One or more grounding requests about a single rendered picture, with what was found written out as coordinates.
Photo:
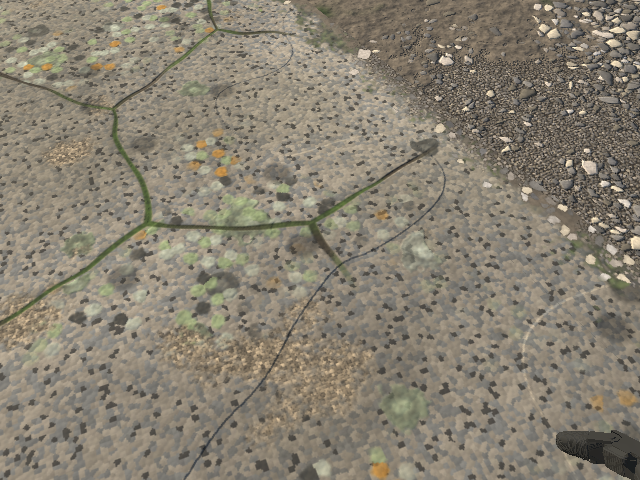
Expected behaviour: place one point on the right robot hand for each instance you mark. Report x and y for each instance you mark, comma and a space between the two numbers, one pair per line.
619, 452

